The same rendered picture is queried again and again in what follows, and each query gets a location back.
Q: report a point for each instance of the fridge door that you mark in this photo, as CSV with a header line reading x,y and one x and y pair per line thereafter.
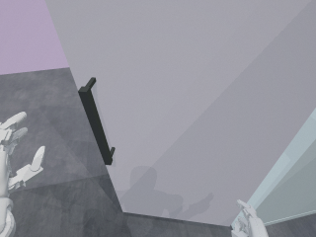
x,y
199,98

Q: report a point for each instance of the robot left forearm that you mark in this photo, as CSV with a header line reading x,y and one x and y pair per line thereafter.
x,y
7,220

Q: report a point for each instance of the robot right hand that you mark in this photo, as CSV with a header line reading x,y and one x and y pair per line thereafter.
x,y
254,227

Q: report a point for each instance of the robot left hand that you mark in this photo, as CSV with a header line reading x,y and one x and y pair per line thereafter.
x,y
8,143

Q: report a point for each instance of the handle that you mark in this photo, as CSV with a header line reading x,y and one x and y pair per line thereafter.
x,y
91,111

